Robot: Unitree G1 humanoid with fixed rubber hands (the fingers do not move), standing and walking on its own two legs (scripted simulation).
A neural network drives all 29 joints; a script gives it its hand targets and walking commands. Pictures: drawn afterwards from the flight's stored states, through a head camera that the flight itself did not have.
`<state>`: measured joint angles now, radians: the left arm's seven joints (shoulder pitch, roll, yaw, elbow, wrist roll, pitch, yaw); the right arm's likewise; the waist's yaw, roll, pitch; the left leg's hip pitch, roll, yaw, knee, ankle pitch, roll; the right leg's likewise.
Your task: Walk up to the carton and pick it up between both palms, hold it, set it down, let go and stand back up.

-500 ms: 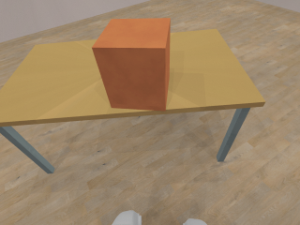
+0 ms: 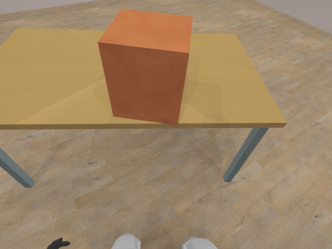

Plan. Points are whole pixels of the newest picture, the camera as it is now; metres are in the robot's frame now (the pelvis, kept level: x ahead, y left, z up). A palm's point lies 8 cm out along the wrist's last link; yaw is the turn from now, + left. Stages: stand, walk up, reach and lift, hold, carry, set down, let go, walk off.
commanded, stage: walk up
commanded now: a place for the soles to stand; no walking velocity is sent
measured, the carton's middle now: (150, 69) +0.69 +0.07 +0.04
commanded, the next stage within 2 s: none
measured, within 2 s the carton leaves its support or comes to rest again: neither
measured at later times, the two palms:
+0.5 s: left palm out of the picture +0.13 +0.29 -0.08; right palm out of the picture +0.10 -0.32 -0.07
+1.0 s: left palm out of the picture +0.09 +0.31 -0.08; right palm out of the picture +0.14 -0.31 -0.08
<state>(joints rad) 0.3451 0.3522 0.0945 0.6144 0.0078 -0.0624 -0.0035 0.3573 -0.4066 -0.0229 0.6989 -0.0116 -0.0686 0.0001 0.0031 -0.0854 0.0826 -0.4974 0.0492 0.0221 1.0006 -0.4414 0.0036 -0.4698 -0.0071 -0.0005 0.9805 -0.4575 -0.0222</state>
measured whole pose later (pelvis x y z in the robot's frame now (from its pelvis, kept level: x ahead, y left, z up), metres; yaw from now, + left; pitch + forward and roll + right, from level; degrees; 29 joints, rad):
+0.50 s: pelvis +0.02 +0.00 +0.00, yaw +0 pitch -2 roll +1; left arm 0.30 0.36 0.08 0.62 0.01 -0.07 0.00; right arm 0.33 -0.41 -0.02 0.70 -0.01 -0.07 -0.01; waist 0.00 -0.05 0.07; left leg -0.50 0.04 0.02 1.02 -0.49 0.00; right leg -0.48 -0.01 0.00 1.00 -0.48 -0.02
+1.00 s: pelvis +0.05 +0.00 +0.00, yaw +0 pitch -4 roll +1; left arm 0.50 0.36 0.09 0.63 0.01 -0.10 0.02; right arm 0.31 -0.43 -0.02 0.70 -0.01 -0.05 0.01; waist 0.00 0.00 0.05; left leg -0.59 0.04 0.02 1.20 -0.49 0.01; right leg -0.41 -0.04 0.00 1.00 -0.53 0.00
